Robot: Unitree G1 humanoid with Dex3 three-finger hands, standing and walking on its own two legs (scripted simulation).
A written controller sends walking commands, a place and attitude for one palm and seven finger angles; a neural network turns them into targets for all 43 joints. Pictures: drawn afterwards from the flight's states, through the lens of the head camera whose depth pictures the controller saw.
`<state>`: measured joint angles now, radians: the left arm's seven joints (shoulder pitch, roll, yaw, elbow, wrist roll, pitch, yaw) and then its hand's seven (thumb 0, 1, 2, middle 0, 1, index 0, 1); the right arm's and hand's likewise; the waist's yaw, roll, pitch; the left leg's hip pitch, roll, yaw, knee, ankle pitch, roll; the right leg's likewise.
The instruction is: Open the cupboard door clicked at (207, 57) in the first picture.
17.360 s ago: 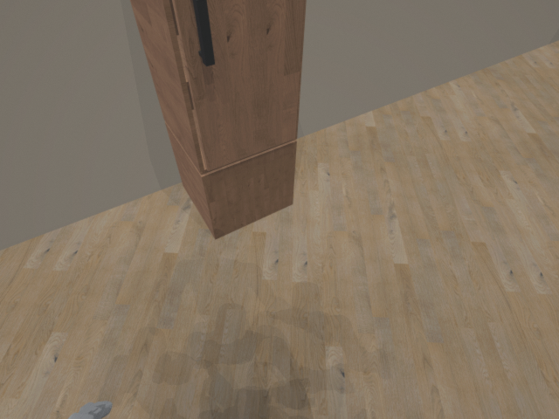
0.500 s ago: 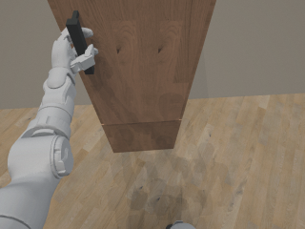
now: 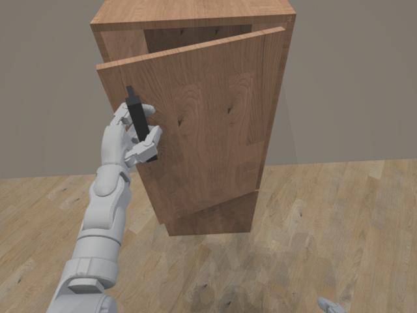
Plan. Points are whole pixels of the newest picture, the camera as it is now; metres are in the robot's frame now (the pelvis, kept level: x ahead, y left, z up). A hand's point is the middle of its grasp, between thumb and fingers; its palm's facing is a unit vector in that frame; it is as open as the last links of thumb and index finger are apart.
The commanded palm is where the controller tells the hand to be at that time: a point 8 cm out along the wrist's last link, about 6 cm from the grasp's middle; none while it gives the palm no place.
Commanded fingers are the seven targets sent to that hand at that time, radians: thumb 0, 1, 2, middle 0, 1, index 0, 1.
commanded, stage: pull the door open along its arc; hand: left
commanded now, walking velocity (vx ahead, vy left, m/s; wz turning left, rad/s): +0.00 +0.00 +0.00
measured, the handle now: (141, 125) +0.45 +0.14 +0.14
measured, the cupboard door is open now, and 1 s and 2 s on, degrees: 19 41 41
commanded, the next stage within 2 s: open thumb and fingers to let go in 0.58 s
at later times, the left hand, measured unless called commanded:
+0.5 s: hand (196, 182) +0.30 +0.02 +0.14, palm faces +0.31 -0.95 -0.01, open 6.9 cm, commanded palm +0.22 +0.06 +0.14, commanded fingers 0.00 0.90 0.90 -0.40 -1.35 -0.40 -1.35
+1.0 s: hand (191, 183) +0.29 +0.03 +0.15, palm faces +0.38 -0.92 -0.03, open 8.8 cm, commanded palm +0.25 +0.05 +0.14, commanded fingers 0.00 -0.29 0.39 -0.31 -1.22 -0.31 -1.22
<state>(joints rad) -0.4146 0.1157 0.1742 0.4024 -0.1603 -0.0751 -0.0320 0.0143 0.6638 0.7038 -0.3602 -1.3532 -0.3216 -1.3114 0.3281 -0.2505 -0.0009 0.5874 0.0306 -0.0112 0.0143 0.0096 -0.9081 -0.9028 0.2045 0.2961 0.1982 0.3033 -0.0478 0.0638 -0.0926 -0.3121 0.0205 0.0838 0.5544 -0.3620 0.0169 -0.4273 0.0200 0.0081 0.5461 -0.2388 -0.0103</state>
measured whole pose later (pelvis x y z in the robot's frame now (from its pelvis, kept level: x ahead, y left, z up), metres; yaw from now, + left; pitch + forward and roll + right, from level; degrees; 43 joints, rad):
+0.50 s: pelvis +0.00 -0.04 +0.00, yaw +4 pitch -1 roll +0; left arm -0.06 -0.11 -0.27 -0.14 -0.02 0.30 0.56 0.04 0.61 0.68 -0.32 -1.24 -0.31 -1.30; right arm 0.07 -0.16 0.03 0.58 -0.03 0.15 0.04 0.01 -0.91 -0.90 0.21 0.30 0.20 0.30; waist 0.00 0.08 -0.04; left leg -0.14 0.05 0.01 0.51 -0.33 -0.03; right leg -0.23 0.04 -0.07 0.50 -0.24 -0.06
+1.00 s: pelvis -0.02 -0.04 +0.00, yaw +5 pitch -2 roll +0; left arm -0.15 -0.13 -0.27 -0.03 0.02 0.23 0.60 0.02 0.28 0.64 -0.33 -1.26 -0.33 -1.25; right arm 0.11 -0.18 0.01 0.65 -0.03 0.08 0.02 0.01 -0.91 -0.90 0.20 0.30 0.20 0.30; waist 0.02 0.08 -0.01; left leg -0.16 0.02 -0.03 0.51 -0.31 -0.03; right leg -0.24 0.02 -0.10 0.50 -0.23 -0.06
